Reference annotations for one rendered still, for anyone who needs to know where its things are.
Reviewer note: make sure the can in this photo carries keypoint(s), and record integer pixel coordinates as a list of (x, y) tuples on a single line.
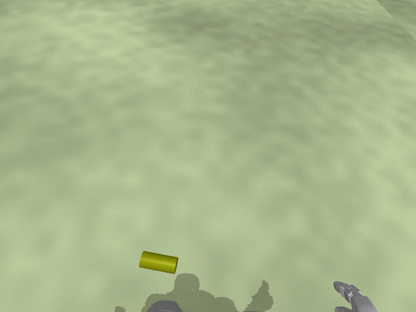
[(159, 262)]

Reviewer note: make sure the right robot hand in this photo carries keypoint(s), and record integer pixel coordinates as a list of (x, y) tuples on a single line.
[(353, 295)]

